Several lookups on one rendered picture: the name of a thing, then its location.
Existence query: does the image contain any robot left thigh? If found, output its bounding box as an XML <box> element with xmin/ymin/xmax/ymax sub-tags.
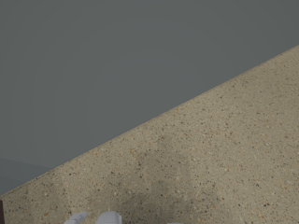
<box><xmin>95</xmin><ymin>211</ymin><xmax>122</xmax><ymax>224</ymax></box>

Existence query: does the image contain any left robot hand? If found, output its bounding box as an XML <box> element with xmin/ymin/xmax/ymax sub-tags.
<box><xmin>64</xmin><ymin>211</ymin><xmax>87</xmax><ymax>224</ymax></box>

